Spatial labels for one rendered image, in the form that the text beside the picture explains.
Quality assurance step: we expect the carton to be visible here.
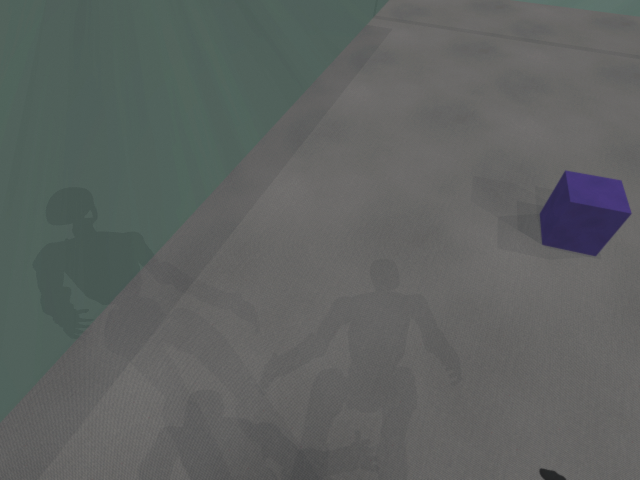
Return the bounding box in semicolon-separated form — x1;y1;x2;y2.
540;171;632;256

